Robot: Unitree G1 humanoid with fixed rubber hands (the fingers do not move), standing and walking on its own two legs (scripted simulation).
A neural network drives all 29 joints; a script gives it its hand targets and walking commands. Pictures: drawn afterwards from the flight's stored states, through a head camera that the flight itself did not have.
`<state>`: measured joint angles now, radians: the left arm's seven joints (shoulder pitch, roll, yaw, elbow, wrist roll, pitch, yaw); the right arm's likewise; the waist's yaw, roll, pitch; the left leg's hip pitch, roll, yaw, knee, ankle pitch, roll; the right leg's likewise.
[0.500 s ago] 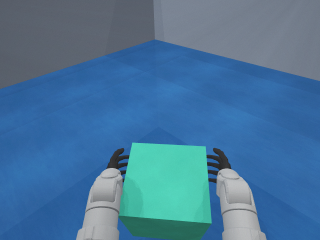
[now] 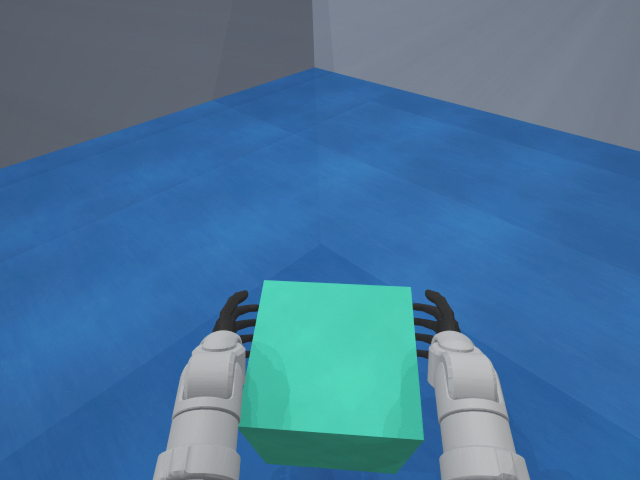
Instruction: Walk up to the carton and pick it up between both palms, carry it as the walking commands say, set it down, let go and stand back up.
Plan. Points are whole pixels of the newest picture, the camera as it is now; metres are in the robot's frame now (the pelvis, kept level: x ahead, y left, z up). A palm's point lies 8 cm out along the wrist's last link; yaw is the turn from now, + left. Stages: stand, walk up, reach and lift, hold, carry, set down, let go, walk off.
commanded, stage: reach and lift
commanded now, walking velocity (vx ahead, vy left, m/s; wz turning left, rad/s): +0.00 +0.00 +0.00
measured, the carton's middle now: (333, 381) +0.31 +0.00 -0.04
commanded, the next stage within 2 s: hold in 0.28 s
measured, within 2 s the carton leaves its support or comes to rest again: neither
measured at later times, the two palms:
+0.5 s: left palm (213, 357) +0.29 +0.15 +0.05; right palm (439, 353) +0.29 -0.13 +0.05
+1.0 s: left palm (223, 358) +0.28 +0.14 +0.05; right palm (447, 350) +0.29 -0.14 +0.05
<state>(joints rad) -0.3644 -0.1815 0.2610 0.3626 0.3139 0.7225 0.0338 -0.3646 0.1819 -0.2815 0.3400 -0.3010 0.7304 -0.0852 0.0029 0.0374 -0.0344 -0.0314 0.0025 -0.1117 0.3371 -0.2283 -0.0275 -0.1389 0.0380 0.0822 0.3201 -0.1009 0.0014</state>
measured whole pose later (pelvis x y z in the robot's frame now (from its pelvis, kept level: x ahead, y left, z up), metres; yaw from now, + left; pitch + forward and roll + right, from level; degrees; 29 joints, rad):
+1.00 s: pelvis -0.01 +0.00 +0.00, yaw +1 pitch -6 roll +0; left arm -0.31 -0.17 0.21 0.33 0.27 0.74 0.02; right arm -0.34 0.17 -0.25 0.31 -0.28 0.75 -0.12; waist 0.00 0.04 -0.04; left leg -0.04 0.00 -0.13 0.37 -0.24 -0.03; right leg -0.13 0.04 0.07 0.34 -0.11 0.00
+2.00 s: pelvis +0.01 +0.04 -0.01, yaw -5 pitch +2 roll +1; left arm -0.37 -0.16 0.15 -0.06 0.10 1.00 0.23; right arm -0.37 0.18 -0.17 -0.04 -0.09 0.97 -0.31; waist 0.01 0.01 -0.03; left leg -0.18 -0.01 0.09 0.44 -0.29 0.02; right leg -0.38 -0.03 -0.12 0.54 -0.20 0.00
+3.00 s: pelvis +0.01 +0.06 -0.01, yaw -4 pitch +2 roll +0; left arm -0.36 -0.18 0.14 -0.01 0.14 1.15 0.22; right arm -0.37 0.19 -0.20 -0.01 -0.13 1.15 -0.30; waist -0.01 0.03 -0.10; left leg -0.28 0.01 0.13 0.54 -0.31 0.04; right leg -0.37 -0.05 -0.14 0.52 -0.19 -0.02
